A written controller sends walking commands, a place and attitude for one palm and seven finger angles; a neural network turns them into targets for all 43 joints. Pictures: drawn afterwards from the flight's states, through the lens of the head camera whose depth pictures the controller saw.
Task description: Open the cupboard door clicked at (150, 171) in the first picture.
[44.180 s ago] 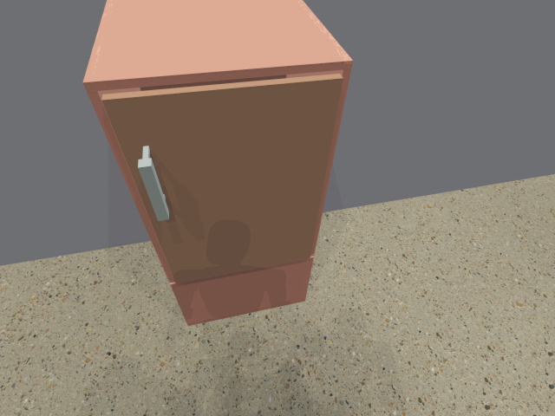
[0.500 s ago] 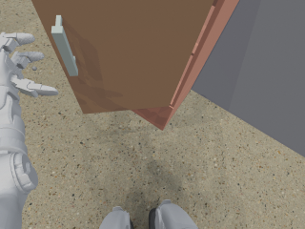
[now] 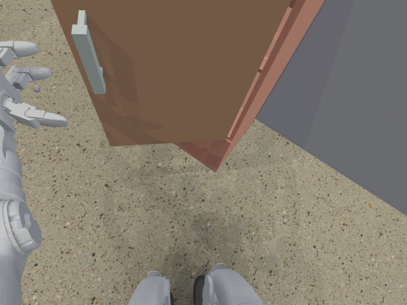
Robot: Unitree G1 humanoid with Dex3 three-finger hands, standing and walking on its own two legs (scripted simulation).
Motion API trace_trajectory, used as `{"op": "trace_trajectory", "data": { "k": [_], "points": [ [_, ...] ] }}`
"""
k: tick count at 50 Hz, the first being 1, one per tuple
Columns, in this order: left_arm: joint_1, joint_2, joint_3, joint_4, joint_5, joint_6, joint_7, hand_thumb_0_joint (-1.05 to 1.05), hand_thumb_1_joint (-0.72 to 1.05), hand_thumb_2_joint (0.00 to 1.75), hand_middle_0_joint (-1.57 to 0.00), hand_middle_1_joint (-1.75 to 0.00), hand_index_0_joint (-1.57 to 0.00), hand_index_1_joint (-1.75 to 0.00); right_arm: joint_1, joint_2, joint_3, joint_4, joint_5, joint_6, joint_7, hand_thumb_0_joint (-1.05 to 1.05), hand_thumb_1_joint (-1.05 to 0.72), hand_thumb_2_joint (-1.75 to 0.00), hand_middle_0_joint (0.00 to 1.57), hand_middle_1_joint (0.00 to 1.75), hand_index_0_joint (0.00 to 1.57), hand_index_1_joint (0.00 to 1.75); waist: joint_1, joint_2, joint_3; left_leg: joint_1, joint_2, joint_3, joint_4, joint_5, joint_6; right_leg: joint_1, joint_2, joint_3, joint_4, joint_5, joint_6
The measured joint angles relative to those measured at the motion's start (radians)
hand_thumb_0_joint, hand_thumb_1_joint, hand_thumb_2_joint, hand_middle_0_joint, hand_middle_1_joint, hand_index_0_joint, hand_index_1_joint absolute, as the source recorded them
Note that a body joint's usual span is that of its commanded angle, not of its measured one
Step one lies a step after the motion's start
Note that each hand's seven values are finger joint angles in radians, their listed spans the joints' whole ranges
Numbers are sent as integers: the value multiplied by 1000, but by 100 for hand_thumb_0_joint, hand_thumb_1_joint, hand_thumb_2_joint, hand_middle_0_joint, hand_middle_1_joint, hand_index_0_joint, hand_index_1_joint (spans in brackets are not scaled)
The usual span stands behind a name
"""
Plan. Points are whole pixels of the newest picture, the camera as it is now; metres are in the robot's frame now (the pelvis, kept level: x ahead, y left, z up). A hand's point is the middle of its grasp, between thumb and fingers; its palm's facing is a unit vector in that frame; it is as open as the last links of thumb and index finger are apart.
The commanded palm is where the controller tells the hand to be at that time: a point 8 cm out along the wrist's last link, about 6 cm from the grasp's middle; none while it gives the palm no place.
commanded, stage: move the hooked fingers beside the handle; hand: left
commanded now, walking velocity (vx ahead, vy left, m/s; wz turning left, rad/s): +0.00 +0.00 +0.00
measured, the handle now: (91, 55) +0.57 +0.19 +0.08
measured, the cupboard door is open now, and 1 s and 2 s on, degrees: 43 43 43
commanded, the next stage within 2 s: slide the fingers in behind the handle in 0.06 s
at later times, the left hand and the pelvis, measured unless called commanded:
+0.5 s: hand (56, 84) +0.50 +0.25 +0.06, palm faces +0.08 -1.00 +0.01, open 14.0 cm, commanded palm +0.48 +0.28 +0.07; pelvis +0.00 +0.01 +0.00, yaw -1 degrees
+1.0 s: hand (77, 85) +0.50 +0.21 +0.07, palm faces +0.10 -1.00 +0.01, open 14.0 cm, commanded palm +0.48 +0.24 +0.07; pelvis +0.00 +0.00 +0.00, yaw +0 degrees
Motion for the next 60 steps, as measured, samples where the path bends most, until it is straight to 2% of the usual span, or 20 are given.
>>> {"op": "trace_trajectory", "data": {
  "k": [3, 10, 17, 24, 28, 33, 41, 46, 53, 60],
  "points": [
    [-6, 7, 11, -3, -4, -13, 1, -2, -50, 30, -30, -120, -30, -120, 4, 3, 1, 8, 1, -1, 2, 1, -90, -90, 20, 30, 21, 30, -3, 0, -3, -2, 2, 0, 6, -4, 1, -2, 2, 0, 3, -2, 1],
    [-39, 29, -32, 37, 0, 37, -7, -2, -50, 30, -30, -120, -30, -120, 28, 5, 11, 9, 5, 14, 0, 1, -90, -90, 20, 30, 21, 30, -6, 14, 3, -4, -2, -4, 2, -2, 5, 1, -1, -3, -6, 1, 6],
    [-28, -31, -39, -7, -20, 7, 16, -2, -50, 30, -30, -120, -30, -120, 45, 16, 5, 27, -3, 16, 12, 1, -90, -90, 20, 30, 21, 30, -3, 18, -5, -11, -4, 1, 4, -5, 7, -8, -3, 2, -2, -1, 11],
    [-2, -71, -38, -21, 12, 20, 69, -2, -50, 30, -30, -120, -30, -120, 51, 22, 0, 14, -6, 23, 23, 1, -90, -90, 20, 30, 21, 30, -11, 23, -11, 6, -2, 10, -3, -8, 10, 5, 0, 12, -7, -2, 15],
    [17, -86, -30, -33, 14, 3, 95, -2, -50, 30, -30, -120, -30, -120, 50, 26, -2, 9, -7, 21, 29, 1, -90, -90, 20, 30, 21, 30, -7, 22, -12, 21, 0, 17, -10, -9, 11, 17, 2, 20, -11, -1, 16],
    [0, -90, -57, -17, 15, -8, 109, -2, -50, 30, -30, -120, -30, -120, 45, 29, -1, 13, -4, 20, 31, 1, -90, -90, 20, 30, 21, 30, -2, 20, -9, 23, -4, 11, -6, -9, 11, 20, -2, 14, -5, -5, 15],
    [-17, -135, -97, -16, 4, -17, 123, -2, -50, 30, -30, -120, -30, -120, 32, 25, -10, 31, -7, 18, 35, 1, -90, -90, 20, 30, 21, 30, 9, 23, -15, 16, -9, 3, 0, -7, 7, 16, -7, 7, 3, -9, 13],
    [-15, -161, -107, -21, 19, -22, 153, -2, -50, 30, -30, -120, -30, -120, 27, 25, -15, 28, -10, 14, 40, 1, -90, -90, 20, 30, 21, 30, 7, 24, -19, 16, -9, 4, 2, -7, 4, 13, -7, 7, 9, -10, 9],
    [-32, -154, -92, 11, 41, -27, 191, -2, -50, 30, -30, -120, -30, -120, 21, 29, -6, 19, -10, 7, 40, 1, -90, -90, 20, 30, 21, 30, -5, 19, -11, 10, -7, 10, 8, -6, 2, 0, -6, 11, 25, -12, 2],
    [-46, -162, -115, 0, 34, -45, 201, -2, -50, 30, -30, -120, -30, -120, 31, 29, -10, 35, -14, -3, 44, 1, -90, -90, 20, 30, 21, 30, -4, 25, -10, -7, -6, 5, 14, -4, -6, -17, -6, 6, 33, -13, -6]
  ]
}}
